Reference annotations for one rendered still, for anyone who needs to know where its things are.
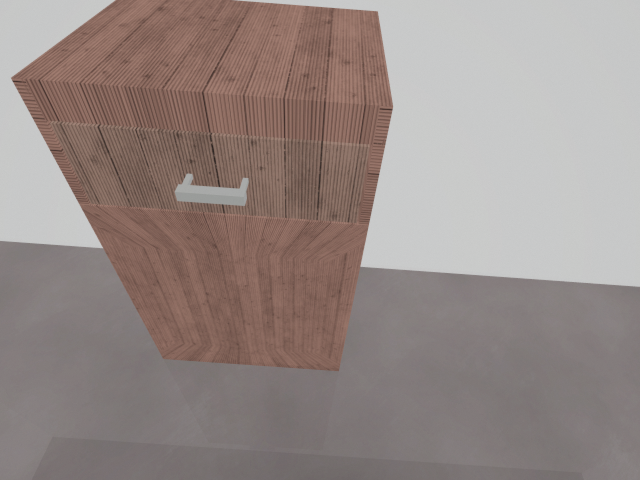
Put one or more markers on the handle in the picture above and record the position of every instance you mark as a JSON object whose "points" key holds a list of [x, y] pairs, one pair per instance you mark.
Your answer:
{"points": [[214, 195]]}

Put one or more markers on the cabinet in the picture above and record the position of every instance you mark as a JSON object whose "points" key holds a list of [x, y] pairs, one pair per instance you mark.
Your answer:
{"points": [[216, 287]]}

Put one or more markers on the drawer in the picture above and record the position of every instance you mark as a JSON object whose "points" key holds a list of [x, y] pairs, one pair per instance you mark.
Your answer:
{"points": [[288, 178]]}

